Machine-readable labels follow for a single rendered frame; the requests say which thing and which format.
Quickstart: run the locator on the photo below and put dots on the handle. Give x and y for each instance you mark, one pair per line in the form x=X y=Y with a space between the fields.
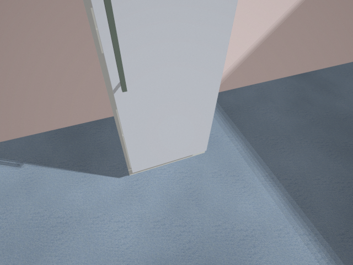
x=113 y=33

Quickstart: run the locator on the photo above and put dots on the fridge door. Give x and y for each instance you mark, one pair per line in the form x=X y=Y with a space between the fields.
x=173 y=54

